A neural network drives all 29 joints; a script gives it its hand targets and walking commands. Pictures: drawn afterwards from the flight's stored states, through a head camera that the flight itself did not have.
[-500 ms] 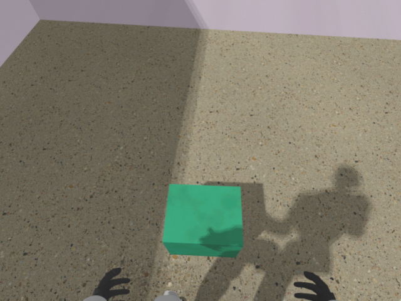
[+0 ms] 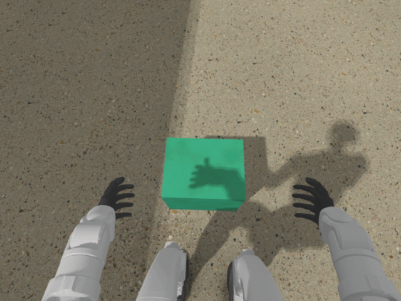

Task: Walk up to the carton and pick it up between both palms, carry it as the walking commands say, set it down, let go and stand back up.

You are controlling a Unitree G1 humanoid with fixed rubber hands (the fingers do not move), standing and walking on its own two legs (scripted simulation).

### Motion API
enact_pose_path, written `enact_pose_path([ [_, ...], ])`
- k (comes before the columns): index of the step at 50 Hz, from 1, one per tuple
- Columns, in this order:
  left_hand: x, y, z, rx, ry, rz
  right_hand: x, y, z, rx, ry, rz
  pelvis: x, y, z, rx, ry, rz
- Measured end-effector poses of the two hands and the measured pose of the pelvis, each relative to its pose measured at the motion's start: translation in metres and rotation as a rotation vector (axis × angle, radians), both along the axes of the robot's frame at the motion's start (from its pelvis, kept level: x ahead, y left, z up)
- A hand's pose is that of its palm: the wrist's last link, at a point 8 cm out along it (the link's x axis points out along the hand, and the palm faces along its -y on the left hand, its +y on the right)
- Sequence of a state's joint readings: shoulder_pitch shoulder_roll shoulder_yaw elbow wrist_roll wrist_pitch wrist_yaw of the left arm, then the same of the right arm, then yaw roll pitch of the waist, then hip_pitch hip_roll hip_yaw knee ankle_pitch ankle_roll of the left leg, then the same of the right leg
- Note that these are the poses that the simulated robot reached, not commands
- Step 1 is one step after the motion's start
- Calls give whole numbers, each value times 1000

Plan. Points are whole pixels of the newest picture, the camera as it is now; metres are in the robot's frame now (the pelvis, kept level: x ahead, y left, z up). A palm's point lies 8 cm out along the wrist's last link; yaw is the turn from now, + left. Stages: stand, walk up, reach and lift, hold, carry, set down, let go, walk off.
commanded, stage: reach and lift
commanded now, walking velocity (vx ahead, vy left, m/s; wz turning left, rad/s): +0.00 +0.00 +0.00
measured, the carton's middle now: (203, 176) +0.51 +0.02 -0.57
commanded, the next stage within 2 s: none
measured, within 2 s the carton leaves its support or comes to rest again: neither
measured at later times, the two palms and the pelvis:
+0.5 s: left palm (114, 149) +0.44 +0.24 -0.13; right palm (309, 153) +0.44 -0.23 -0.12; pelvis +0.00 +0.00 -0.03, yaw +0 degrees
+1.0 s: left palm (124, 123) +0.53 +0.24 -0.15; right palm (303, 128) +0.52 -0.23 -0.14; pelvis +0.00 +0.00 -0.04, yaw -2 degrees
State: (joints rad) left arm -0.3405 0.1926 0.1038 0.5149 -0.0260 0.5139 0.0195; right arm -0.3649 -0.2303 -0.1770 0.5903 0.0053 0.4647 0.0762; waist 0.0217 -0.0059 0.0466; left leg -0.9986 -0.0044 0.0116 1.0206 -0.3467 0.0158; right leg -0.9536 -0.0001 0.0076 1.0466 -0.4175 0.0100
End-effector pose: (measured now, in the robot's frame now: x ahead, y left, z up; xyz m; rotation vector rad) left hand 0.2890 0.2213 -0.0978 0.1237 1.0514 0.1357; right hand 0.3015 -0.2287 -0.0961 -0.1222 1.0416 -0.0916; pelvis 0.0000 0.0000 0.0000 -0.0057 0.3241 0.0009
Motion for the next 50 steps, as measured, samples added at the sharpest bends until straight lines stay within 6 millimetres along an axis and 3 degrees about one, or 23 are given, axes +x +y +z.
enact_pose_path([
  [14, 84, 9, -16, -8, -137, 10, 83, 10, -9, 16, -146, -27, 1, -6, -12, -16, 187, 13],
  [32, 194, 21, -30, -32, -323, 20, 177, -1, -26, 22, -328, -61, -3, -2, -32, -26, 414, -2],
  [42, 231, 22, -36, -39, -388, 28, 220, 2, -33, 42, -400, -59, 1, 0, -38, -21, 508, -10],
  [50, 237, 17, -52, -49, -392, 18, 222, -4, -47, 36, -402, -68, 2, -1, -44, -23, 573, -17],
])
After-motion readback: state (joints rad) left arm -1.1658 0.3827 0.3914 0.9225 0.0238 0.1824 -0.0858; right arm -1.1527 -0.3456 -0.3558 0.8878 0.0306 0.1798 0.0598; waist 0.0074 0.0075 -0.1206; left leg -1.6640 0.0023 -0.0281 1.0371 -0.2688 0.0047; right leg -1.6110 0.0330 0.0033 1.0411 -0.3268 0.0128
